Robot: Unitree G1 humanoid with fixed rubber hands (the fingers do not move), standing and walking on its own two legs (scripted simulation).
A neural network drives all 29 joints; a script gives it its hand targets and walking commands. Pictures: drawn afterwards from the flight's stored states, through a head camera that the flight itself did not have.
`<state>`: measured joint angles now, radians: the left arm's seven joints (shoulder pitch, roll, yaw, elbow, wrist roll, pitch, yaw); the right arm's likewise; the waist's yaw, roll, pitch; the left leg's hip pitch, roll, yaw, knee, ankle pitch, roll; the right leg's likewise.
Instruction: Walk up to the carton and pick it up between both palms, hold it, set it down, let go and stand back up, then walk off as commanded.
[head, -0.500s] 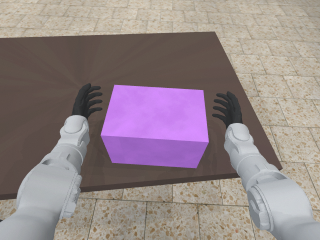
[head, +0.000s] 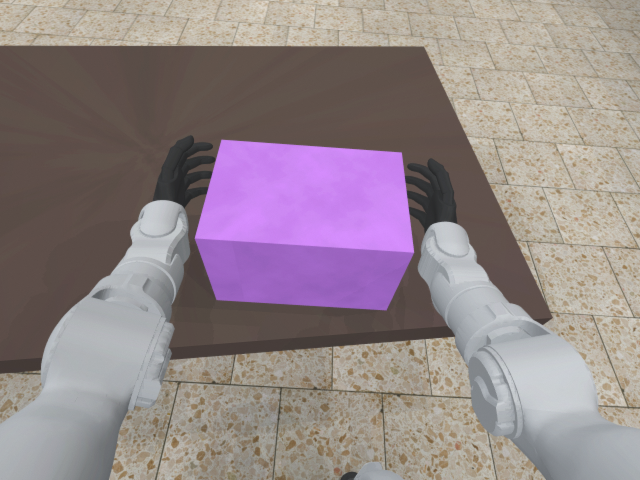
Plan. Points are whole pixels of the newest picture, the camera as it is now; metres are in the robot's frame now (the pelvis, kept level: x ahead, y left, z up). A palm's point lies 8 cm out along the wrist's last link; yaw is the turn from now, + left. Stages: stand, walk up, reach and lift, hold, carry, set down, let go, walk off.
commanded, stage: reach and lift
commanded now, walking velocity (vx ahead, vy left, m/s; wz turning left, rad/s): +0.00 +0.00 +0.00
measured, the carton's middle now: (306, 228) +0.46 -0.02 +0.01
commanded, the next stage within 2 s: none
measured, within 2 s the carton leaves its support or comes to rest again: leaves its support in 1.22 s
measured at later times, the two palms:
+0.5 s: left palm (177, 199) +0.48 +0.15 +0.08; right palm (441, 223) +0.42 -0.19 +0.06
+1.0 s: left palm (179, 202) +0.47 +0.14 +0.08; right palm (444, 230) +0.41 -0.19 +0.06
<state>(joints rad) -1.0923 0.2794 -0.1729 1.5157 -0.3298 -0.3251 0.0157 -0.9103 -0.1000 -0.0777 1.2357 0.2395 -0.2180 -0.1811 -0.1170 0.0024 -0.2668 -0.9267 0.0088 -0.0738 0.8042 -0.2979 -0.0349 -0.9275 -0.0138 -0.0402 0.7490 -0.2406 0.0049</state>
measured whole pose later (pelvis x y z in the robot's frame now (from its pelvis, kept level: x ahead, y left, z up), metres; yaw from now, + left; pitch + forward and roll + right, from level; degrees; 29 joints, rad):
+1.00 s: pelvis +0.05 +0.02 +0.04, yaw +0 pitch +15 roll -2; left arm -0.85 0.14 0.13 1.48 -0.05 -0.51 0.04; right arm -0.60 -0.02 -0.34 1.01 -0.12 -0.32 -0.12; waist -0.11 0.07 -0.16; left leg -0.55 0.01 -0.06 0.56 -0.28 0.00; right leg -0.51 -0.02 -0.03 0.42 -0.18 0.04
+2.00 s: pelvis +0.04 +0.00 +0.05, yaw +0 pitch +16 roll -1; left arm -0.80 0.11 0.11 1.28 -0.01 -0.44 0.04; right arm -0.55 -0.04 -0.31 1.02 -0.11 -0.42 -0.17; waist -0.04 0.02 -0.20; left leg -0.49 0.03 -0.05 0.37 -0.17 -0.03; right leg -0.46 0.00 -0.04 0.25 -0.07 0.01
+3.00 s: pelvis +0.03 +0.00 +0.06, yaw +1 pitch -4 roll -1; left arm -0.58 -0.03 0.29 0.38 0.22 0.39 -0.01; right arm -0.51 -0.09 -0.12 0.57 0.07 0.16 -0.14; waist -0.06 -0.02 0.00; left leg -0.07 0.01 -0.06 0.32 -0.17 -0.02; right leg -0.06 -0.02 -0.04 0.24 -0.10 0.02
